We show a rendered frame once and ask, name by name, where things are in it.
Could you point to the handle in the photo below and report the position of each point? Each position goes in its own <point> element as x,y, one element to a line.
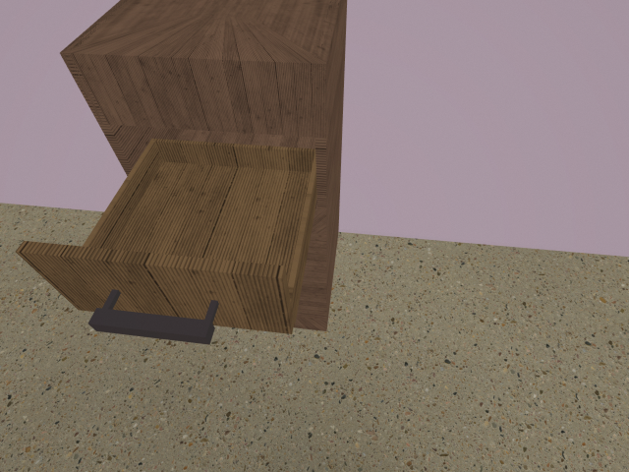
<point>151,325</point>

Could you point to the drawer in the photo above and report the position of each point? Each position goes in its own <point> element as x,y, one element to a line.
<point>195,222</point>

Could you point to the cabinet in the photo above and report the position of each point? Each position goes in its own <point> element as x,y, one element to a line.
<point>248,72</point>

